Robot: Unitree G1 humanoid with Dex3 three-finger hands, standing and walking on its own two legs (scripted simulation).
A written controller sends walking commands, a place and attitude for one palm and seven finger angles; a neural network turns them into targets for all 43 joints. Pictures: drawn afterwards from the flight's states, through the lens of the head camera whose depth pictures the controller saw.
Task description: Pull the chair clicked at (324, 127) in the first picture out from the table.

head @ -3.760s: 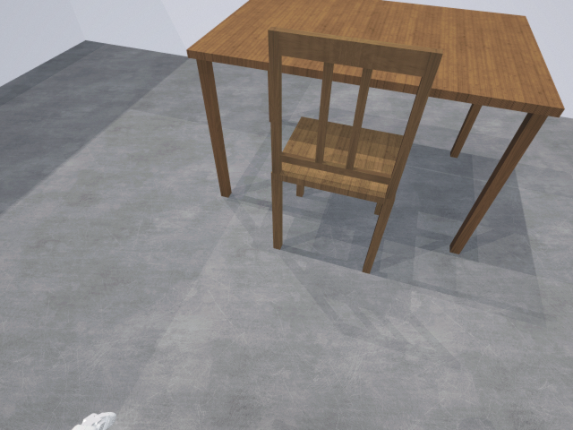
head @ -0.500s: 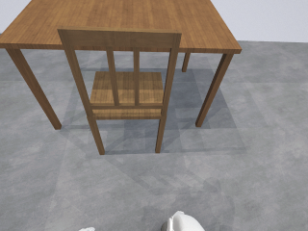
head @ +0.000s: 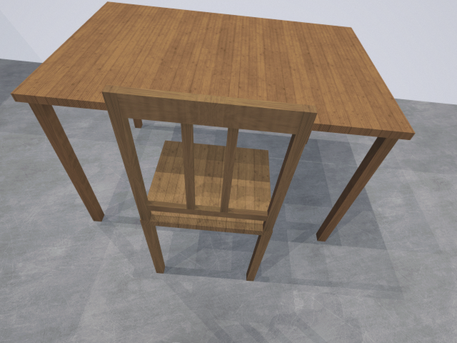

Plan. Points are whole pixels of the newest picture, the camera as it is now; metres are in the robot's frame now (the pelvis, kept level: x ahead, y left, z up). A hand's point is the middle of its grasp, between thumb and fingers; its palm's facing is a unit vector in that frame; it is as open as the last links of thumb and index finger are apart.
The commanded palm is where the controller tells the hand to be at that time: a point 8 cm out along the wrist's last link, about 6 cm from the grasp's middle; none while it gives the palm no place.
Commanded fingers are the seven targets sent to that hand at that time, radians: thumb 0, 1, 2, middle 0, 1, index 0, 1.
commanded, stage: come to a stop and stand still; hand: left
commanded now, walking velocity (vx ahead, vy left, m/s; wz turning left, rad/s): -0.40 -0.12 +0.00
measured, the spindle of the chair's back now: (189, 170) +0.52 +0.14 -0.07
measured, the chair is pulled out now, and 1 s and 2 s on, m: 0.00 0.00 0.00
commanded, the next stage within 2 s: look again from close up in 1.86 s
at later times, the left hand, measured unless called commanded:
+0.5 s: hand out of the picture +0.07 +0.12 -0.15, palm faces +0.02 -0.96 -0.28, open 7.4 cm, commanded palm none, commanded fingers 0.00 0.90 0.90 -0.20 -0.30 -0.20 -0.30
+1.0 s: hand out of the picture -0.03 +0.18 -0.16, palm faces +0.08 -0.98 -0.19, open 7.4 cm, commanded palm none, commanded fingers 0.00 0.90 0.90 -0.20 -0.30 -0.20 -0.30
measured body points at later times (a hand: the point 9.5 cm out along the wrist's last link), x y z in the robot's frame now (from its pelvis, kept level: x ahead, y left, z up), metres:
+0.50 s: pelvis +0.03 -0.06 +0.01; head +0.06 -0.10 +0.46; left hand +0.07 +0.17 -0.13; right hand +0.07 -0.30 -0.16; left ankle +0.00 +0.08 -0.67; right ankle +0.05 -0.15 -0.72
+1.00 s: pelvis -0.02 -0.01 +0.02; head -0.02 +0.01 +0.47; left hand -0.04 +0.23 -0.15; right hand -0.01 -0.24 -0.12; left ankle -0.05 +0.09 -0.72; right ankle +0.02 -0.14 -0.69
